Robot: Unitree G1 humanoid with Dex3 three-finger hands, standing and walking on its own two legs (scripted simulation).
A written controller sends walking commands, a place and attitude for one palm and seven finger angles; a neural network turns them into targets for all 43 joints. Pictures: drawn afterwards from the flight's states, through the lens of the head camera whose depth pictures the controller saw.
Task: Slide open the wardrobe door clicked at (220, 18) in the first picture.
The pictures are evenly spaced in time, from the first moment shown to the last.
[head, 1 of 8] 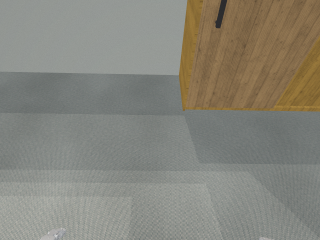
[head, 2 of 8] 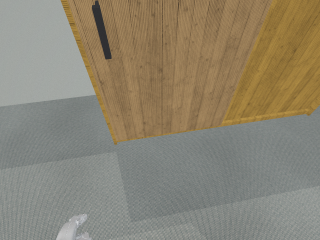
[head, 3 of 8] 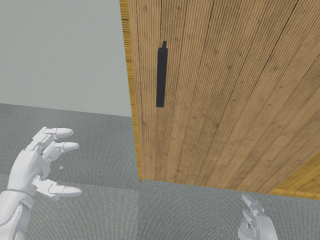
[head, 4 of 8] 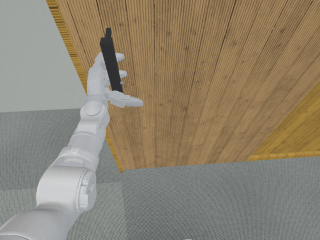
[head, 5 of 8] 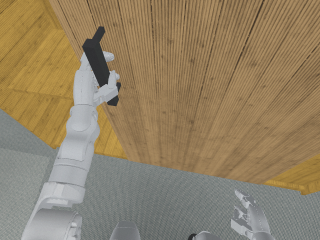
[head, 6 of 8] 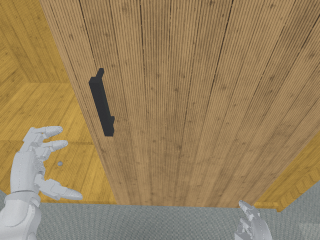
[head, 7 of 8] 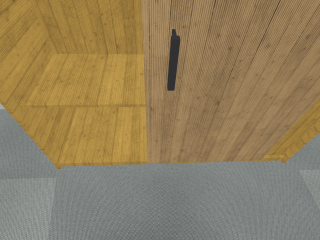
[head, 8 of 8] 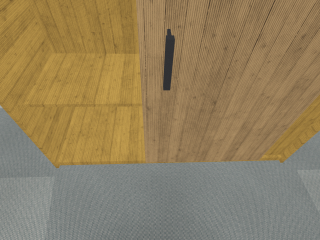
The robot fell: no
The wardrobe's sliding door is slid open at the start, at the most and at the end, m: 0.00 0.59 0.59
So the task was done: yes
